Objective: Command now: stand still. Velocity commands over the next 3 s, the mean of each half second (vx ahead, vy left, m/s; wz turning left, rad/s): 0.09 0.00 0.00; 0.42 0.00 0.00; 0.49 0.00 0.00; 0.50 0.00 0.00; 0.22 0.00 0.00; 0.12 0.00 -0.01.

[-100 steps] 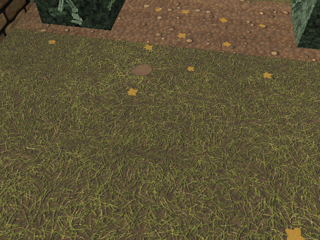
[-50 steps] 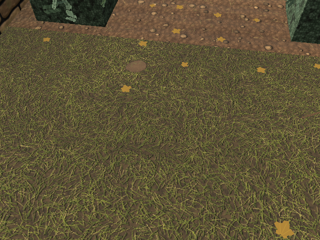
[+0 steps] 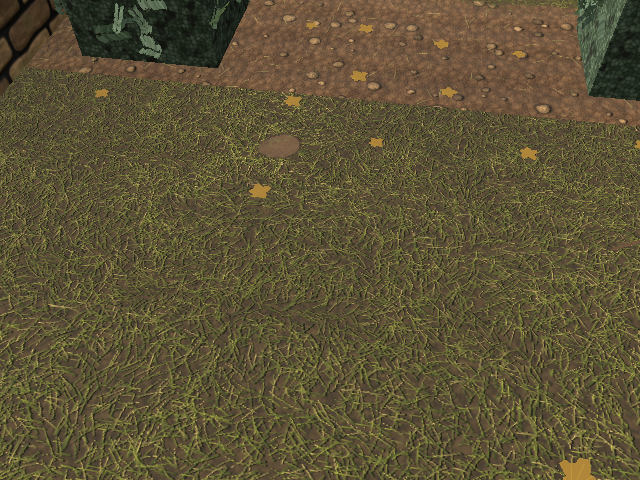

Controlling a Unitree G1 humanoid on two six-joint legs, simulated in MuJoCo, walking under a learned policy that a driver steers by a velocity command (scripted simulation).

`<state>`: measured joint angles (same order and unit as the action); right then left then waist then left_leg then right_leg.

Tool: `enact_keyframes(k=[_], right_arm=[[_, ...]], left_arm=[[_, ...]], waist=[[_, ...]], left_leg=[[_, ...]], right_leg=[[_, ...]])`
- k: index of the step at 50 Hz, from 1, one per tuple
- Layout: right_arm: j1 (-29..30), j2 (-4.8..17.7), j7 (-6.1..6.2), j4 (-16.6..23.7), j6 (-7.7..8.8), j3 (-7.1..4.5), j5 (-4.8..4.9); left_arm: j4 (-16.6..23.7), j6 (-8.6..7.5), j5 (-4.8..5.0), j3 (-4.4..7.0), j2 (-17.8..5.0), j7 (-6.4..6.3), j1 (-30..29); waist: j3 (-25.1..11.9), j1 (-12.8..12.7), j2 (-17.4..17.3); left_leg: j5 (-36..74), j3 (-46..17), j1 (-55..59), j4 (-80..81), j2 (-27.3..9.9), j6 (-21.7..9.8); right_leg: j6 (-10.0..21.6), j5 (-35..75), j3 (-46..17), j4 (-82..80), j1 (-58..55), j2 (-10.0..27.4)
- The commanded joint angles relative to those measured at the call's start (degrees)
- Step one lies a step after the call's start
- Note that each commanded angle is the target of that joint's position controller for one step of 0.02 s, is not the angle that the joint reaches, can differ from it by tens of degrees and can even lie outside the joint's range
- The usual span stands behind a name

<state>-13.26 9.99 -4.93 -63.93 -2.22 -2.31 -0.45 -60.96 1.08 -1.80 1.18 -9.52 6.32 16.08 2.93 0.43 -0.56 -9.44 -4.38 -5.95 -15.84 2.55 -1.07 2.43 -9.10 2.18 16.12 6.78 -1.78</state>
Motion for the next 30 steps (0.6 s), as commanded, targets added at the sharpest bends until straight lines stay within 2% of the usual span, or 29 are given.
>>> enact_keyframes(k=[1, 13, 14, 15, 16, 17, 18, 19, 21, 22, 23, 24, 25, 26, 27, 28, 29, 30], right_arm=[[-3.68, 4.59, -0.02, 0.42, 0.11, -0.57, 0.01], [-5.95, 3.71, -0.25, -0.7, -0.17, -0.13, 0.02], [-6.8, 4.02, -0.14, -0.95, -0.21, -0.29, 0.01], [-7.14, 5.19, 0.17, -0.87, -0.11, -0.86, -0.38], [-7.25, 7.09, 0.64, -0.3, 0.24, -1.73, -1.15], [-7.54, 7.65, 1.18, 0.2, 0.8, -2.25, -1.97], [-8.35, 6.5, 1.88, 0.48, 1.53, -2.34, -2.71], [-8.42, 4.58, 2.68, 0.88, 2.43, -2.14, -3.09], [-5.25, 1.16, 4.05, 2.86, 4.23, -1.67, -2.68], [-4.6, 0.3, 4.63, 3.83, 5.12, -1.63, -2.88], [-4.72, 0.25, 5.23, 4.55, 6.24, -1.81, -3.13], [-6.72, 0.1, 5.59, 4.78, 7.08, -1.9, -3.54], [-9.02, 0.13, 5.6, 4.75, 7.75, -1.99, -3.68], [-11.33, 0.13, 5.35, 4.14, 8.47, -2.05, -3.66], [-15.19, -0.02, 5.04, 2.84, 9.29, -2.08, -3.75], [-20.52, 0.33, 5.08, 1.85, 9.86, -2.11, -4.41], [-30.21, 3.71, 5.35, -0.34, 10.46, -2.51, -5.12], [-33.83, 6.33, 5.15, -0.76, 11.09, -2.21, -5.41]], left_arm=[[0.29, -0.05, -0.01, 0.72, -4.88, -0.1, 4.27], [-1.61, 0.58, -0.04, 0.31, -3.88, -0.34, 5.78], [-2.03, 0.67, -0.09, 0.5, -4.22, -0.51, 6.62], [-1.97, 0.51, -0.55, 1.27, -6.0, -1.02, 6.93], [-1.58, 0.25, -1.46, 2.11, -7.75, -1.69, 6.82], [-1.29, -0.25, -2.25, 2.53, -8.03, -2.33, 7.53], [-1.36, -1.04, -2.67, 2.74, -7.47, -3.08, 8.98], [-1.5, -2.01, -2.67, 2.74, -6.36, -3.96, 10.44], [-1.12, -3.8, -1.89, 2.5, -4.47, -5.78, 11.82], [-0.11, -4.2, -1.34, 2.56, -4.78, -6.57, 10.71], [1.64, -4.39, -1.06, 2.55, -5.22, -7.48, 8.88], [2.96, -4.46, -0.73, 2.46, -5.69, -8.02, 6.77], [4.26, -4.43, -0.34, 2.45, -6.43, -8.28, 3.78], [4.93, -4.24, -0.4, 2.71, -7.57, -8.2, 1.89], [4.94, -4.14, -1.41, 3.0, -8.17, -7.86, 1.66], [6.51, -4.73, -2.44, 2.8, -6.22, -7.55, -1.02], [9.62, -5.88, -3.4, 2.22, -1.87, -7.05, -5.6], [11.31, -7.57, -2.58, 2.04, -0.06, -6.96, -7.69]], waist=[[-0.25, -0.01, 0.63], [0.16, -0.1, 0.59], [0.15, -0.14, 0.6], [1.16, -0.08, 0.58], [2.61, -0.16, 0.97], [4.66, -0.36, 1.13], [6.08, -0.52, 1.55], [6.27, -1.02, 2.3], [3.75, -2.44, 5.0], [3.61, -2.11, 5.7], [4.11, -1.67, 5.05], [4.34, -0.12, 4.67], [5.54, 1.97, 3.74], [5.99, 3.22, 2.93], [5.24, 4.26, 1.71], [3.98, 6.58, -1.46], [2.44, 10.08, -12.82], [7.01, 11.31, -7.54]], left_leg=[[6.13, 0.7, -5.3, 3.19, -0.37, -0.43], [7.04, 0.53, -4.99, 3.7, -0.15, -0.54], [2.12, 0.57, -4.99, 4.07, -0.09, -0.73], [-5.78, 0.71, -5.89, 3.64, 0.07, -1.42], [-16.11, 0.28, -7.54, 2.56, -0.02, -2.51], [-23.03, -1.35, -9.41, 1.82, -1.14, -4.09], [-26.05, -2.99, -10.75, 0.56, -2.47, -5.69], [-24.8, -3.83, -12.18, -1.5, -3.36, -6.64], [-14.88, -0.07, -14.28, -9.63, -2.15, -5.84], [-12.58, 2.87, -13.54, -13.7, -1.95, -5.22], [-13.59, 4.49, -12.54, -17.23, -2.49, -4.87], [-15.59, 5.9, -8.07, -17.89, -2.7, -4.75], [-16.06, 7.74, -1.62, -14.13, -2.25, -4.9], [-13.23, 8.9, 4.61, -10.25, -1.59, -5.08], [-10.35, 8.29, 10.08, -8.79, -1.8, -5.4], [-12.39, 1.65, 14.09, -7.47, -5.61, -8.59], [-9.49, -20.86, 21.74, 0.43, -16.94, -17.23], [-9.05, -30.29, 23.84, 5.43, -23.83, -22.22]], right_leg=[[-1.06, 7.05, -1.41, -1.78, -4.38, 1.68], [-1.27, 6.39, -1.05, -2.14, -3.74, 1.47], [-1.17, 0.93, -0.98, -2.64, -3.73, 1.42], [-0.71, -7.82, -0.83, -2.58, -2.76, 1.23], [0.77, -17.2, -1.75, -2.52, -0.78, 2.06], [2.78, -24.23, -4.06, -3.09, 1.39, 4.01], [4.95, -28.34, -6.61, -3.39, 2.13, 6.36], [7.11, -29.13, -9.52, -3.6, 0.8, 8.95], [11.84, -25.7, -16.14, -6.49, -4.08, 15.23], [13.97, -24.75, -18.27, -8.05, -3.07, 18.28], [14.73, -24.65, -18.29, -8.25, -0.18, 19.3], [14.77, -25.82, -17.28, -7.8, 4.56, 19.43], [14.4, -27.22, -14.82, -6.78, 10.25, 17.97], [13.94, -27.15, -12.22, -4.14, 14.46, 15.6], [13.65, -25.17, -10.03, 1.74, 17.32, 13.25], [11.6, -21.63, -6.78, 13.09, 22.18, 8.84], [5.86, -22.75, -2.01, 35.64, 35.07, 0.02], [5.76, -24.57, -13.57, 43.39, 47.73, -1.27]])
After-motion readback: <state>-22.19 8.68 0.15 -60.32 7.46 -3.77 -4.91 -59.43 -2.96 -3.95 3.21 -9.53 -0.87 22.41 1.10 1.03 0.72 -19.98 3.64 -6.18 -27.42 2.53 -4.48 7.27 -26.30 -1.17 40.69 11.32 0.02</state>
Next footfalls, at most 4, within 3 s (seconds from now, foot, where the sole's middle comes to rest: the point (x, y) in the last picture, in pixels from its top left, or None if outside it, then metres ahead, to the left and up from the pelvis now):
1.02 right None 0.45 -0.10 -0.96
1.42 left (277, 392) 0.76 0.15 -0.96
2.12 right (377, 304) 1.14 -0.14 -1.13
2.42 left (305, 280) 1.24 0.09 -1.13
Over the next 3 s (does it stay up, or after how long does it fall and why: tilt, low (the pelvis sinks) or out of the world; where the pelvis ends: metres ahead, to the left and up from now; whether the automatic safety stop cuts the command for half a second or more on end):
stays up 1.20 -0.02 -0.36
